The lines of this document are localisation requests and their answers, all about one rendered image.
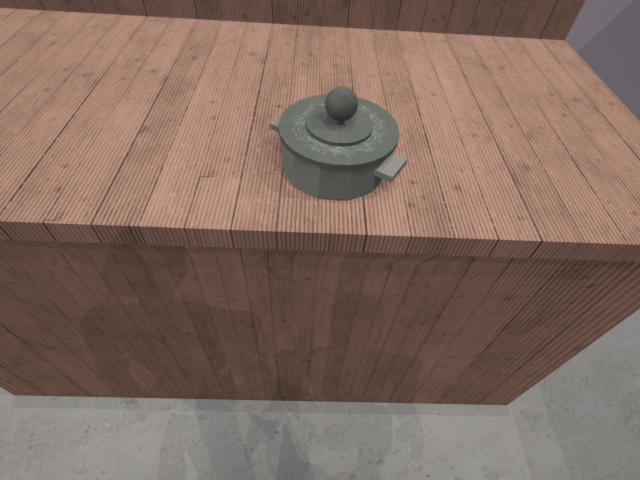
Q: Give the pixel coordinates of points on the table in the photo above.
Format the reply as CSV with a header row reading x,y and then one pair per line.
x,y
152,246

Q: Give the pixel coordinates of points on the lid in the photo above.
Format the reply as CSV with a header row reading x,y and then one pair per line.
x,y
309,133

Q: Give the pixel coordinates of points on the knob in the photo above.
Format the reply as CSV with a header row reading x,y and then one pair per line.
x,y
341,103

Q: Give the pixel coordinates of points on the pot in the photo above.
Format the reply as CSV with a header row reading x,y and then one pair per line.
x,y
335,184

